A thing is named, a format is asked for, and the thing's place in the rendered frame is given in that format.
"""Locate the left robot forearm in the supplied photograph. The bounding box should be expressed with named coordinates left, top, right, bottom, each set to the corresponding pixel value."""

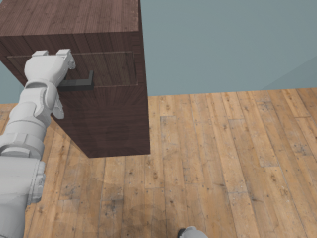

left=0, top=78, right=57, bottom=161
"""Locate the drawer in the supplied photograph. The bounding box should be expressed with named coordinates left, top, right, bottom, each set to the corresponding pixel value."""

left=7, top=51, right=137, bottom=87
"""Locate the handle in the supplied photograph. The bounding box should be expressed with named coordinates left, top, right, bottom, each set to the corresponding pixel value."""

left=57, top=70, right=94, bottom=92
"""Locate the robot right shin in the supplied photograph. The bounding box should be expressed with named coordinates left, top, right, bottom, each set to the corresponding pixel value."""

left=183, top=226, right=197, bottom=234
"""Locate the robot left hand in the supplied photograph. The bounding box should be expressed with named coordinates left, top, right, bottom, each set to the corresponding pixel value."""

left=24, top=49, right=76, bottom=119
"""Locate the left robot upper arm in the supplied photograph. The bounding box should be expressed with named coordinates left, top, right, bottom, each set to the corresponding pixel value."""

left=0, top=156, right=46, bottom=238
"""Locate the cabinet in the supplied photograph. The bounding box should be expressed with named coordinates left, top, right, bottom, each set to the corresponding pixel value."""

left=0, top=0, right=151, bottom=159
